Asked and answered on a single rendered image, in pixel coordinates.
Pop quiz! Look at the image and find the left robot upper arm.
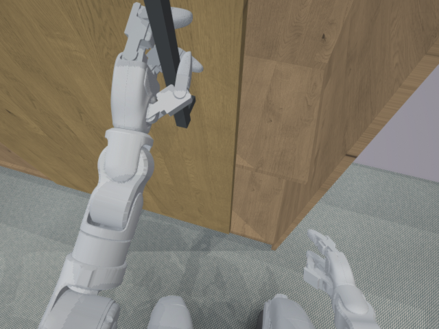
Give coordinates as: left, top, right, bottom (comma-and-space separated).
43, 289, 121, 329

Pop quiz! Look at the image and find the robot left forearm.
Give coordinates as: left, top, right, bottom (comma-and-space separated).
38, 127, 154, 329

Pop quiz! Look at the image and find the wardrobe door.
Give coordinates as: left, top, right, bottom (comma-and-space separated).
0, 0, 248, 234
0, 142, 39, 171

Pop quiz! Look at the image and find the right robot hand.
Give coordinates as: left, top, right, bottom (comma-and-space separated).
303, 229, 356, 299

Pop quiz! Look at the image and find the handle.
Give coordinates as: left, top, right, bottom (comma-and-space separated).
144, 0, 195, 128

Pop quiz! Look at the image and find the left robot hand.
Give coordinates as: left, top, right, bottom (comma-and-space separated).
111, 2, 204, 134

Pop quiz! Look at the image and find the robot right forearm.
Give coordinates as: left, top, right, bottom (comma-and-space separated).
331, 285, 381, 329

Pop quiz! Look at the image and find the robot left thigh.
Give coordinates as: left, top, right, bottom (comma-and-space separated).
147, 296, 193, 329

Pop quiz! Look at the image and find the robot thigh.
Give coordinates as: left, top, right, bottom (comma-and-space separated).
147, 296, 193, 329
262, 297, 315, 329

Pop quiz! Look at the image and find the robot right thigh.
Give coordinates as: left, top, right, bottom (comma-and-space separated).
262, 297, 315, 329

